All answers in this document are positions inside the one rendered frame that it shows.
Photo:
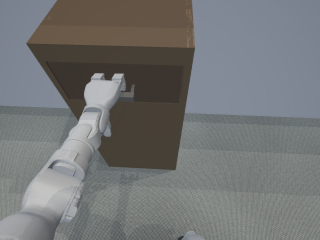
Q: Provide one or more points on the robot left upper arm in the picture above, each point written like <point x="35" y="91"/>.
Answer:
<point x="54" y="199"/>

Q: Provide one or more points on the drawer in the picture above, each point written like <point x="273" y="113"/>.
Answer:
<point x="153" y="83"/>

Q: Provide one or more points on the left robot forearm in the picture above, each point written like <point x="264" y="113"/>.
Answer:
<point x="75" y="154"/>

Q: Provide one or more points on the handle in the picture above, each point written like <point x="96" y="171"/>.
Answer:
<point x="128" y="96"/>

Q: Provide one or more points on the robot right shin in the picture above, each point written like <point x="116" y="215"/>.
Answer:
<point x="189" y="233"/>

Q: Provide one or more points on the cabinet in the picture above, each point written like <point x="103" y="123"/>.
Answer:
<point x="144" y="135"/>

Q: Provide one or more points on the left robot hand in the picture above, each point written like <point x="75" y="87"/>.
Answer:
<point x="105" y="93"/>

